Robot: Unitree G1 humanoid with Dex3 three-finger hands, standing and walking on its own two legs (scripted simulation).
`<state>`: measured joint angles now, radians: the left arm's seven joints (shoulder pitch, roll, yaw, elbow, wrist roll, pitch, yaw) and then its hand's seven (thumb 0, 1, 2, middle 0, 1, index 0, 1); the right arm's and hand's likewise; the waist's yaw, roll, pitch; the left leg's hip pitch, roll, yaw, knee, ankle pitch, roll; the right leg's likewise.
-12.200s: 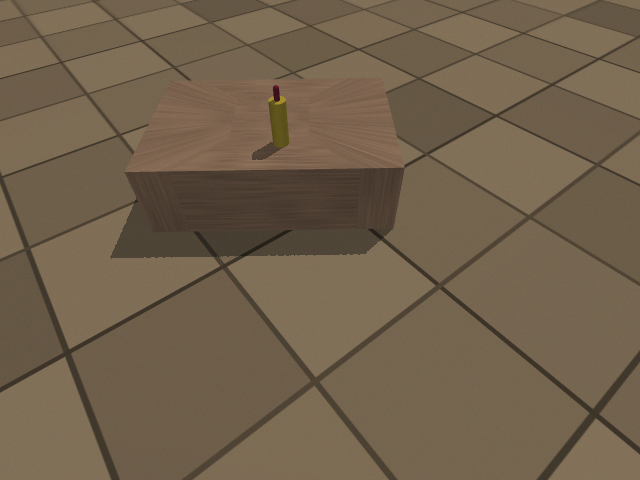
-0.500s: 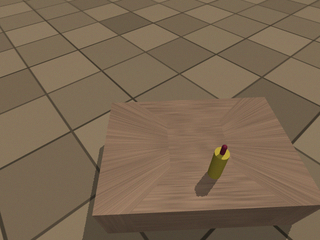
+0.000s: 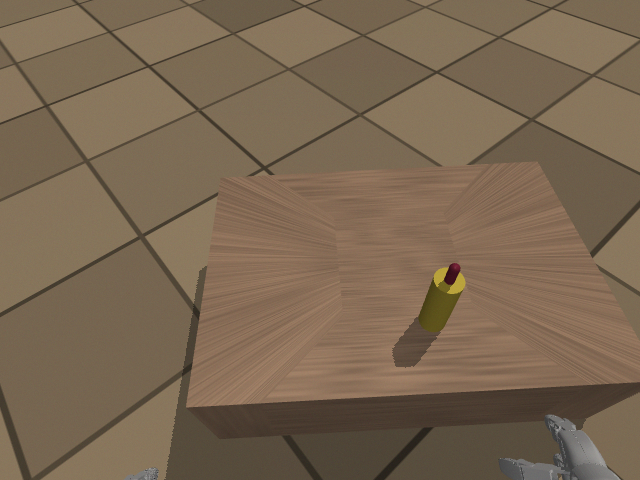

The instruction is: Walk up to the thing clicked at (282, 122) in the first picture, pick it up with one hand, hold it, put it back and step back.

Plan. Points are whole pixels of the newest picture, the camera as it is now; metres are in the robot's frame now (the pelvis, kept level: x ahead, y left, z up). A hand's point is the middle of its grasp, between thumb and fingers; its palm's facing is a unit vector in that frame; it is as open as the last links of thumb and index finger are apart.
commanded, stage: go down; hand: right
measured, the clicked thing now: (442, 295) +0.53 -0.26 -0.32
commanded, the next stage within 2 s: none
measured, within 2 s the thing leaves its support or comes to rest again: neither
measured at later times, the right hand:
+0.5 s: hand (544, 470) +0.17 -0.28 -0.15, palm faces +0.05 +0.94 -0.33, open 17.2 cm
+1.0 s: hand (553, 478) +0.16 -0.29 -0.14, palm faces +0.07 +0.94 -0.34, open 17.3 cm
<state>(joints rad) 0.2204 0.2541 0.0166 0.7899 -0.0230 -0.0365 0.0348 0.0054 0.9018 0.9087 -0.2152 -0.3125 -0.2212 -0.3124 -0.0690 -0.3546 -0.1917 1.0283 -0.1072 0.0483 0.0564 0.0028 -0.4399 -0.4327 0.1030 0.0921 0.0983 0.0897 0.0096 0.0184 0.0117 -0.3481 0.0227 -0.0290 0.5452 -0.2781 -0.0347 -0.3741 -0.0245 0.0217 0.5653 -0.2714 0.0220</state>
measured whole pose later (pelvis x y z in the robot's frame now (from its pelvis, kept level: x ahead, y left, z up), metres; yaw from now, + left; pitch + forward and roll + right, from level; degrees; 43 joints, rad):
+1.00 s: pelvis +0.02 -0.01 -0.05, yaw -2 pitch +13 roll +3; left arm 0.26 0.23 -0.02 0.56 -0.02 -0.17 0.14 0.01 0.90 0.90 -0.20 -0.30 -0.20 -0.30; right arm 0.35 -0.40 -0.21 0.21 -0.02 0.49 0.13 -0.01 0.50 -0.02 0.06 0.05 0.07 0.04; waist 0.03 -0.03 -0.15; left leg -0.66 0.01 0.03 0.94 -0.51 -0.04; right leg -0.74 -0.03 0.09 1.02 -0.52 0.02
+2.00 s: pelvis +0.00 +0.00 -0.07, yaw -1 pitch +16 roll +3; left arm 0.26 0.28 -0.02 0.66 0.01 -0.23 0.15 0.01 0.89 0.90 -0.21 -0.30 -0.21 -0.30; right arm -0.12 -0.63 -0.52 0.74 0.07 0.10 0.39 -0.01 0.47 -0.06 0.05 0.05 0.06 0.05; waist 0.05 0.00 -0.10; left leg -0.79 0.00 0.02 1.02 -0.49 -0.04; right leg -0.86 -0.03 0.09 1.09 -0.50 0.02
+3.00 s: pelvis -0.02 -0.02 -0.10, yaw +1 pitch +24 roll +6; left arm 0.29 0.32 -0.10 0.64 0.04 -0.10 0.02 0.00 0.91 0.90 -0.20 -0.30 -0.20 -0.30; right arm -0.63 -0.93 -0.71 1.30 0.08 -0.34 0.56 -0.01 0.54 -0.04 0.05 0.05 0.06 0.04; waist 0.10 0.04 -0.10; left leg -1.06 -0.01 0.02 1.14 -0.50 -0.05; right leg -1.14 -0.04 0.09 1.25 -0.53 0.00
